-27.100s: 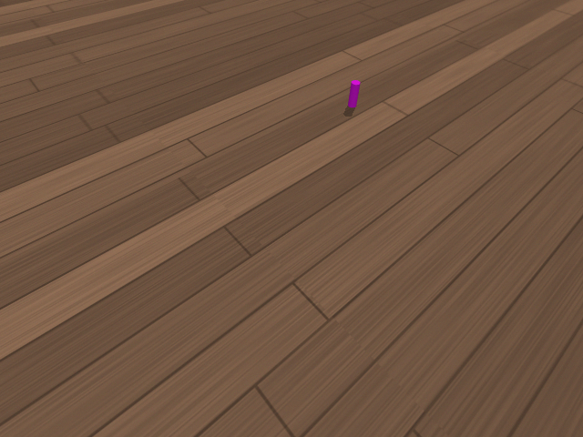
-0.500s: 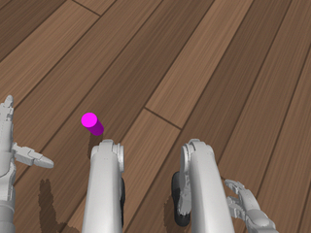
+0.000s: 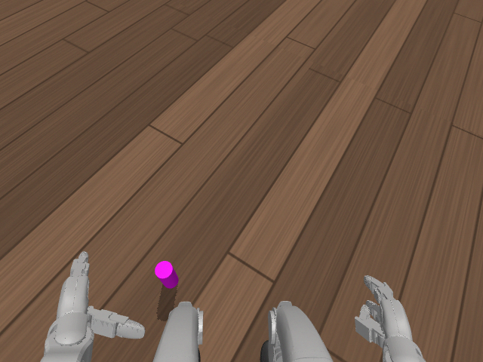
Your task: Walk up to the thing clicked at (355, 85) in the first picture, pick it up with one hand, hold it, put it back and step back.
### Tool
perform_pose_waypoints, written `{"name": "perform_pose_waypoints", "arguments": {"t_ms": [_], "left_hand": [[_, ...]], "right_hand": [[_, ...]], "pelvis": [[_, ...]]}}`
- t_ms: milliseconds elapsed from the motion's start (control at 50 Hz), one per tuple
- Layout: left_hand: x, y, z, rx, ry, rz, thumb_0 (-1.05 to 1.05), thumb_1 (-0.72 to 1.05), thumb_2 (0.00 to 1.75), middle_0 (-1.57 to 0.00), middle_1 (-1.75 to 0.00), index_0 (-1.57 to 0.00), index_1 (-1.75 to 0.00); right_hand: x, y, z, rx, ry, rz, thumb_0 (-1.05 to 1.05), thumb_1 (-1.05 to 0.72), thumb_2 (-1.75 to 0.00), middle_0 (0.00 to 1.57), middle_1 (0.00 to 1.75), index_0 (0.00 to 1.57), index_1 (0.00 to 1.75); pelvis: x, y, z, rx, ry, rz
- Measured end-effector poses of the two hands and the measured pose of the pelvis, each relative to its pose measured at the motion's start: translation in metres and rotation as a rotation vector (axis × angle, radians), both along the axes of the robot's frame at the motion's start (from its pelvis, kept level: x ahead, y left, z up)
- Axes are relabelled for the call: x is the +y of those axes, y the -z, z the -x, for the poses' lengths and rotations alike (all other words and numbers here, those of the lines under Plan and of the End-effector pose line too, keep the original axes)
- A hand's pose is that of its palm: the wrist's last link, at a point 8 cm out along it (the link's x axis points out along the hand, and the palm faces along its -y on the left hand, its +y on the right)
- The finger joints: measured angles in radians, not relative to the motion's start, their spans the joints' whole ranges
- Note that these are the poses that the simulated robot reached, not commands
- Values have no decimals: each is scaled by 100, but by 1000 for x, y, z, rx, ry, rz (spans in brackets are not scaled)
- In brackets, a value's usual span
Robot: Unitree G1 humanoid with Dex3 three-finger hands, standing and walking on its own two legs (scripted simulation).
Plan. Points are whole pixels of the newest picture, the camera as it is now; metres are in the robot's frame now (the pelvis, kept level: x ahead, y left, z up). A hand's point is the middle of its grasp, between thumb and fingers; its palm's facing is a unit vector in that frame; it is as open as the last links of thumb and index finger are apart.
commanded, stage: home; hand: left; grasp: from the side
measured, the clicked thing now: (167, 275) +0.37 +0.22 -0.57
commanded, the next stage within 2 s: none
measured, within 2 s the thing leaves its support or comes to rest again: neither
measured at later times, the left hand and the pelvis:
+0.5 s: hand (102, 307) +0.20 +0.20 +0.02, palm faces +0.13 -0.95 -0.30, open 17.7 cm; pelvis +0.04 +0.01 +0.07, yaw +1 degrees
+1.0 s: hand (115, 314) +0.19 +0.18 +0.02, palm faces +0.12 -0.95 -0.28, open 17.7 cm; pelvis +0.03 -0.01 +0.08, yaw +1 degrees
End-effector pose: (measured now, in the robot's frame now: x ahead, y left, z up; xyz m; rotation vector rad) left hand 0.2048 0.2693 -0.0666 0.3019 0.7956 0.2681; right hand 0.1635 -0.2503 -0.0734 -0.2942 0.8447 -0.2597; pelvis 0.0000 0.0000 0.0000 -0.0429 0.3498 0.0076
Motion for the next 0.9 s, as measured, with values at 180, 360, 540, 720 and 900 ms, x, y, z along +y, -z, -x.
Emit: {"name": "perform_pose_waypoints", "arguments": {"t_ms": [180,360,540,720,900], "left_hand": [[-18,-75,11,-30,19,29,-1,-57,4,-6,-5,-5,-5],[-27,-116,21,-88,34,52,-1,-58,3,-5,-5,-5,-4],[-27,-114,29,-66,18,62,-1,-59,2,-5,-5,-5,-4],[-35,-117,27,-77,26,69,-1,-59,2,-5,-5,-5,-4],[-42,-116,33,-69,27,75,-1,-59,1,-5,-5,-5,-4]], "right_hand": [[20,-55,-1,-70,31,-22,1,-90,-90,20,31,21,30],[34,-78,-17,-156,12,-50,1,-90,-90,20,31,21,30],[31,-87,-30,-190,-37,-38,1,-90,-90,20,31,21,30],[20,-87,-26,-179,-37,-31,1,-90,-90,20,30,21,30],[12,-84,-15,-165,-23,-36,1,-90,-90,20,30,21,30]], "pelvis": [[8,-51,-23,-116,-7,1],[12,-70,-35,-181,-8,-2],[9,-73,-35,-203,-15,-7],[2,-76,-34,-214,-18,-11],[-4,-76,-30,-221,-17,-16]]}}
